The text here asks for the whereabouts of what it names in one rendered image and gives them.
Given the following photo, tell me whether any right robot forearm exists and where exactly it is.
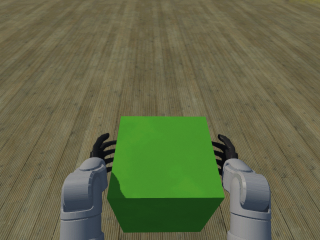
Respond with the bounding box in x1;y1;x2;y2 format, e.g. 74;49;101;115
221;158;272;240

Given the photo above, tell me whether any right robot hand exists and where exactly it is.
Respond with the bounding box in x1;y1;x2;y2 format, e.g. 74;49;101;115
212;134;238;176

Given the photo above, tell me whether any carton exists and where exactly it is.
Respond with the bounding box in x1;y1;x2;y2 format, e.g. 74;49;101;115
107;116;225;233

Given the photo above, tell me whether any left robot forearm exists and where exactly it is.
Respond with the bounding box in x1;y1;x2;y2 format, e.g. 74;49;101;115
60;157;108;240

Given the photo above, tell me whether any left robot hand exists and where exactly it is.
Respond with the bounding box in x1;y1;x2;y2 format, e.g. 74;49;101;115
89;133;117;173

